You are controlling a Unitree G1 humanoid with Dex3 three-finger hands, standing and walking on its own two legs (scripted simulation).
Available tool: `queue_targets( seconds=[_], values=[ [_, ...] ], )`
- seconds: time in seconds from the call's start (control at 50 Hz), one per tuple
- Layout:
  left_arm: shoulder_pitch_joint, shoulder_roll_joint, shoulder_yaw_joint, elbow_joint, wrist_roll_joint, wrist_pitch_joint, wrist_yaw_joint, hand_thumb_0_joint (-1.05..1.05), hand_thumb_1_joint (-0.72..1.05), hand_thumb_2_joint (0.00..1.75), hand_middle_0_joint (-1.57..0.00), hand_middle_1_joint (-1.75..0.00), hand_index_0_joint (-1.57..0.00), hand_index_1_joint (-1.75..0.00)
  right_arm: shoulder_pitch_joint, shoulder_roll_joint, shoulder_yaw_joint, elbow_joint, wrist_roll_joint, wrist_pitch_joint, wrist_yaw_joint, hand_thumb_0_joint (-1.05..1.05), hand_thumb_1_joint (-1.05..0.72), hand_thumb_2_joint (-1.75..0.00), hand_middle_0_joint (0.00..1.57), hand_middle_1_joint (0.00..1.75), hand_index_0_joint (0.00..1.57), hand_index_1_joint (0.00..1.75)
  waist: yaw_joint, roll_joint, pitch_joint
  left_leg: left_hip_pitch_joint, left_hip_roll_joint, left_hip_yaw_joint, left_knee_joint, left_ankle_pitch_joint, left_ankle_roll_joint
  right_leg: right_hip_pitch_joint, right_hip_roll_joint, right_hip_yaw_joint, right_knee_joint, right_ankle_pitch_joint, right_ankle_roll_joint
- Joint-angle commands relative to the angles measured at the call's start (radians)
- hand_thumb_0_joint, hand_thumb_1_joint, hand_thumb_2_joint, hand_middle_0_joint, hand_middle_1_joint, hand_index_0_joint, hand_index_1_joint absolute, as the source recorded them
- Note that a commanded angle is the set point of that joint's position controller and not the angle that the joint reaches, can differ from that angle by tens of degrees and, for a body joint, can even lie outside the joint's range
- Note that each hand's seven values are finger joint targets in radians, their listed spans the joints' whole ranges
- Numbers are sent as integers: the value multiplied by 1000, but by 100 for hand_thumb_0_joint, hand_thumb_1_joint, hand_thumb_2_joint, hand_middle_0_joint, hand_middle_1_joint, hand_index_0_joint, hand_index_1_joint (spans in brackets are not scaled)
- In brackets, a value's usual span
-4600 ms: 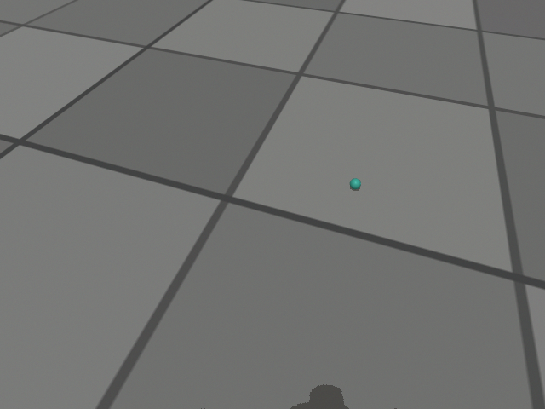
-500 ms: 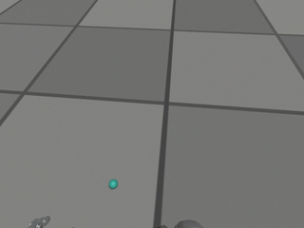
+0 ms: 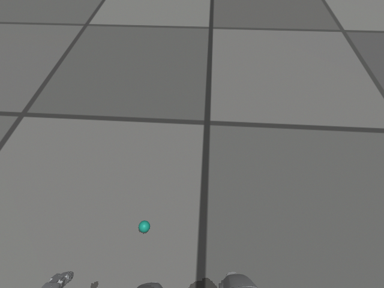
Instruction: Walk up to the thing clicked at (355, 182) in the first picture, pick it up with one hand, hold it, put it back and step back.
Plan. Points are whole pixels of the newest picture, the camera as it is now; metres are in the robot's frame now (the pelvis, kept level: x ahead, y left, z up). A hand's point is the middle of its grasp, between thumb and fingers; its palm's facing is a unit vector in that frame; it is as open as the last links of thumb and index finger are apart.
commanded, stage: walk up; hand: left
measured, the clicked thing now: (144, 226) +0.47 +0.25 -0.72
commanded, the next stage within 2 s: stand in 1.60 s
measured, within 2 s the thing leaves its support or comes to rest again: neither
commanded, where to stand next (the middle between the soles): +0.10 +0.03 m, yaw +3 degrees
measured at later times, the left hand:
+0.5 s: hand out of the picture +0.07 +0.27 -0.13, palm faces -0.02 -0.93 -0.37, open 7.4 cm
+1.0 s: hand (77, 287) +0.15 +0.26 -0.12, palm faces -0.05 -0.94 -0.35, open 7.3 cm
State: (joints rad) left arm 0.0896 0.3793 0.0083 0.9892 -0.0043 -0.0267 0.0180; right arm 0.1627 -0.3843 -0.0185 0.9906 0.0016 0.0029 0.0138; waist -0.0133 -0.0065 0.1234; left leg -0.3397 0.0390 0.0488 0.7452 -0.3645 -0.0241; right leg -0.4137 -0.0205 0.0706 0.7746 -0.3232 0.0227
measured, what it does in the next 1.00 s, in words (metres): stands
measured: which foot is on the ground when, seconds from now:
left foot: down 0.00-1.00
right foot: down 0.00-1.00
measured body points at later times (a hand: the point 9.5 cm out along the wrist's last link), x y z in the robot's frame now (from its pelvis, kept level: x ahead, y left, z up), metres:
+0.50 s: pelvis +0.01 +0.01 +0.03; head +0.04 -0.01 +0.47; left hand +0.07 +0.32 -0.10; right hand +0.09 -0.30 -0.12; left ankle +0.02 +0.14 -0.71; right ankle +0.06 -0.13 -0.71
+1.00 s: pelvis +0.03 +0.01 +0.03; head +0.05 +0.01 +0.48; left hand +0.15 +0.31 -0.09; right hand +0.11 -0.29 -0.10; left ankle +0.02 +0.14 -0.71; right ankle +0.06 -0.13 -0.71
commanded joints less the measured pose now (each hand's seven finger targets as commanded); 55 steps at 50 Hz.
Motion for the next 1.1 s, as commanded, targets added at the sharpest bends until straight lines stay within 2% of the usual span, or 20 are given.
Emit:
queue_targets(
  seconds=[0.0, 0.06, 0.12, 0.14, 0.2, 0.34, 0.4, 0.5, 0.56, 0.64, 0.76, 0.88, 0.94, 1.02, 1.08],
  values=[
    [-6, 220, 56, -18, 4, -23, 17, 0, 90, 90, -20, -30, -20, -30, -80, -223, -52, -48, -2, -25, -10, 0, -90, -90, 20, 30, 20, 30, 36, 56, -177, 1, 130, -174, -233, 98, 116, 138, -35, 63, -128, 160, -83],
    [-51, 226, 56, -2, 10, -18, 10, 0, 90, 90, -20, -30, -20, -30, -79, -214, -49, -20, -7, -17, -10, 0, -90, -90, 20, 30, 20, 30, 16, 23, -131, -13, 102, -150, -260, -33, 90, 103, -57, 114, -207, 53, -92],
    [-59, 211, 50, 28, 10, -11, 4, 0, 90, 90, -20, -30, -20, -30, -108, -219, -50, 3, -13, -12, -5, 0, -90, -90, 20, 30, 20, 30, 22, 60, -67, -23, 114, -174, -344, -203, 90, 60, -32, 103, -263, -98, -84],
    [-49, 206, 49, 38, 10, -11, 2, 0, 90, 90, -20, -30, -20, -30, -122, -221, -50, 4, -14, -11, -2, 0, -90, -90, 20, 30, 20, 30, 28, 69, -61, -25, 119, -173, -354, -231, 90, 66, -25, 97, -278, -115, -82],
    [-60, 207, 53, 55, 15, -10, -5, 0, 90, 90, -20, -30, -20, -30, -116, -220, -52, 20, -20, -6, 2, 0, -90, -90, 20, 30, 20, 30, 22, 52, -50, -20, 106, -160, -377, -270, 76, 64, -20, 103, -322, -153, -77],
    [-60, 194, 47, 80, 12, -18, -8, 0, 90, 90, -20, -30, -20, -30, -130, -202, -47, 32, -9, -15, 2, 0, -90, -90, 20, 30, 20, 30, 18, 21, -131, 104, 100, -124, -368, -91, 68, 118, -50, 112, -371, 12, -65],
    [-78, 198, 43, 81, 12, -23, -5, 0, 90, 90, -20, -30, -20, -30, -120, -193, -45, 47, -7, -16, 0, 0, -90, -90, 20, 30, 20, 30, 6, -21, -146, 153, 86, -99, -358, 23, 60, 120, -75, 132, -387, 130, -61],
    [-64, 190, 39, 96, 6, -27, 0, 0, 90, 90, -20, -30, -20, -30, -119, -190, -46, 59, 2, -18, -3, 0, -90, -90, 20, 30, 20, 30, 7, -28, -206, 225, 94, -78, -348, 233, 61, 196, -87, 103, -369, 345, -50],
    [-60, 187, 39, 99, 4, -24, 3, 0, 90, 90, -20, -30, -20, -30, -127, -187, -51, 63, 4, -16, -6, 0, -90, -90, 20, 30, 20, 30, 8, -23, -225, 261, 99, -68, -352, 296, 60, 214, -94, 92, -370, 396, -50],
    [-66, 178, 38, 103, 3, -16, 5, 0, 90, 90, -20, -30, -20, -30, -142, -185, -54, 69, 3, -13, -7, 0, -90, -90, 20, 30, 20, 30, 13, -10, -210, 261, 105, -66, -376, 308, 60, 224, -88, 72, -379, 385, -41],
    [-105, 175, 37, 96, 9, -11, 4, 0, 90, 90, -20, -30, -20, -30, -160, -177, -54, 73, -2, -8, -5, 0, -90, -90, 20, 30, 20, 30, 7, 6, -161, 227, 100, -68, -424, 224, 48, 225, -85, 76, -414, 327, -40],
    [-118, 173, 38, 89, 12, -9, 1, 0, 90, 90, -20, -30, -20, -30, -160, -178, -55, 70, -5, -12, -4, 0, -90, -90, 20, 30, 20, 30, 8, 13, -181, 229, 103, -62, -441, 245, 48, 265, -82, 66, -409, 359, -35],
    [-106, 175, 38, 88, 14, -6, 0, 0, 90, 90, -20, -30, -20, -30, -170, -180, -57, 61, -5, -12, -5, 0, -90, -90, 20, 30, 20, 30, 14, 18, -165, 230, 103, -61, -453, 206, 49, 251, -77, 64, -412, 331, -33],
    [-119, 175, 40, 82, 18, -6, -1, 0, 90, 90, -20, -30, -20, -30, -160, -181, -58, 58, -7, -10, -3, 0, -90, -90, 20, 30, 20, 30, 4, 9, -162, 213, 100, -60, -457, 174, 49, 261, -75, 59, -420, 314, -34],
    [-104, 178, 40, 83, 17, -8, -1, 0, 90, 90, -20, -30, -20, -30, -151, -176, -57, 54, -4, -12, -3, 0, -90, -90, 20, 30, 20, 30, 7, 3, -186, 246, 100, -55, -443, 218, 52, 264, -76, 59, -415, 339, -35]
  ],
)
